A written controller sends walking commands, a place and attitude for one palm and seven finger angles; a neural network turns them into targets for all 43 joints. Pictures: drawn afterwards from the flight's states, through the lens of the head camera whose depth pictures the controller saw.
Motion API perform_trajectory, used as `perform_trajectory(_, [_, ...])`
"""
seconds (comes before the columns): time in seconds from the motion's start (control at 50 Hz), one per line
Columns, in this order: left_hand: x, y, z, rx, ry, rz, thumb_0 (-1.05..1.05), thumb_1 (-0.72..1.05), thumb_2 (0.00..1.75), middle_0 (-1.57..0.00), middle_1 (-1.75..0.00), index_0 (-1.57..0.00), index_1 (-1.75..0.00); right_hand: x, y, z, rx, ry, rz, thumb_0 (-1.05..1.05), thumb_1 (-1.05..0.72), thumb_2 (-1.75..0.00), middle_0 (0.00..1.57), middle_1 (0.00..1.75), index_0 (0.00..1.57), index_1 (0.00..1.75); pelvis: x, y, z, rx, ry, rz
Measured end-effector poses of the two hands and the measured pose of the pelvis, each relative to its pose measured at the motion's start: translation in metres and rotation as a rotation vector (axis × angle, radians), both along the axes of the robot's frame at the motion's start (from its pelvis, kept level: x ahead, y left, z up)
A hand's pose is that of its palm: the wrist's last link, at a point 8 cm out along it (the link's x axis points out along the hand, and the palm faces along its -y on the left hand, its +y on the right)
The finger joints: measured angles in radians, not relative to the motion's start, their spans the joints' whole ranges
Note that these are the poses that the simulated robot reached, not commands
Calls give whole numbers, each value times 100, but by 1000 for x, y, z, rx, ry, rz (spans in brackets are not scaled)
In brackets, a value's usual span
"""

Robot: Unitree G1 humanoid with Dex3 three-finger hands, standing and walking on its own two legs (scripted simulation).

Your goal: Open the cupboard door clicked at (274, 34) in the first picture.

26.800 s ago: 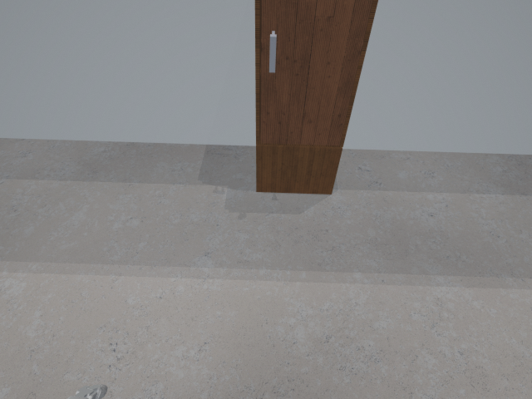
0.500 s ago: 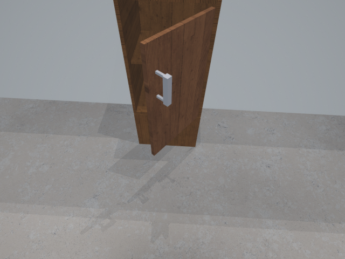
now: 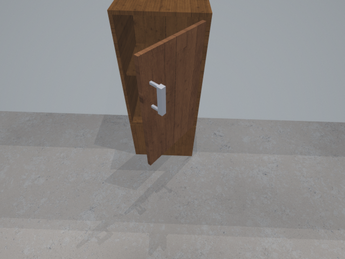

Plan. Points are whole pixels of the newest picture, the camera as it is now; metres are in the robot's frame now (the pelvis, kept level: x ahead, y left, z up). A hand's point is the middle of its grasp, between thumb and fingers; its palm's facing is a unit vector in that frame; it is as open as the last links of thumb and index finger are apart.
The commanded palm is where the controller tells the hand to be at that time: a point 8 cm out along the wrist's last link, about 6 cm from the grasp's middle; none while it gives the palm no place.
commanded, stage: let the arm hang, fingers relaxed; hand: left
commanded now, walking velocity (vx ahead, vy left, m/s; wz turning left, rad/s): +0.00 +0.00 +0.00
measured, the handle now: (157, 98) +0.63 +0.09 -0.01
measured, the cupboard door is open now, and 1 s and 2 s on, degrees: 52 52 52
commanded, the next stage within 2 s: look to check the result in 0.10 s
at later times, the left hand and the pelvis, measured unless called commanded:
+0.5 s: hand out of the picture +0.00 +0.16 -0.17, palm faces +0.05 -0.98 -0.18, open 7.4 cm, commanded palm none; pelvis +0.02 +0.00 +0.00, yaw +0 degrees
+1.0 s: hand out of the picture +0.01 +0.16 -0.18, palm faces +0.03 -0.98 -0.18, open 7.4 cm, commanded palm none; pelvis +0.02 -0.01 +0.00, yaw -2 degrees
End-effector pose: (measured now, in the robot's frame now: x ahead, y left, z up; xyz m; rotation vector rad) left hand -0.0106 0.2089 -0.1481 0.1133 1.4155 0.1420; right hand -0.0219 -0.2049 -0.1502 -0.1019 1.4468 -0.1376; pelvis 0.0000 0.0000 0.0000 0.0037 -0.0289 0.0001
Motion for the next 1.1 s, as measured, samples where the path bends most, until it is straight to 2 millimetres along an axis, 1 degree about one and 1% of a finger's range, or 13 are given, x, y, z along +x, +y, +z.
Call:
perform_trajectory(0.16, [-5, 1, 1, 3, 27, 15, 1, 92, 90, -20, -30, -20, -30, 4, -3, 1, -6, 14, 4, 1, -90, -90, 20, 30, 20, 30, 5, -1, 1, -2, 5, 3])
perform_trajectory(0.34, [-7, 2, 3, 12, 47, 26, 1, 91, 90, -20, -30, -20, -30, 17, -3, 0, -3, 4, 15, 1, -91, -90, 20, 30, 20, 30, 11, -1, 1, -1, 7, 5])
perform_trajectory(0.58, [6, -1, 4, 10, 25, 24, 1, 91, 90, -20, -30, -20, -30, 31, -11, 2, -18, -12, 26, 1, -91, -90, 20, 30, 20, 30, 19, -4, 2, 2, 4, 8])
perform_trajectory(0.92, [17, -4, 4, 11, 26, 19, 1, 91, 90, -20, -30, -20, -30, 38, -16, 2, -25, -4, 21, 1, -91, -90, 20, 30, 20, 30, 26, -8, 2, 2, 9, 0])
perform_trajectory(1.02, [20, 0, 1, 14, 47, 2, 1, 91, 90, -20, -30, -20, -30, 38, -22, -1, -45, -15, -26, 1, -91, -90, 20, 30, 20, 30, 24, -8, -2, -2, 12, -41])
perform_trajectory(1.1, [30, 9, -2, 22, 53, -31, 1, 91, 90, -20, -30, -20, -30, 37, -30, -1, -71, -36, -70, 1, -91, -90, 20, 30, 20, 30, 20, -8, -6, -1, 20, -78])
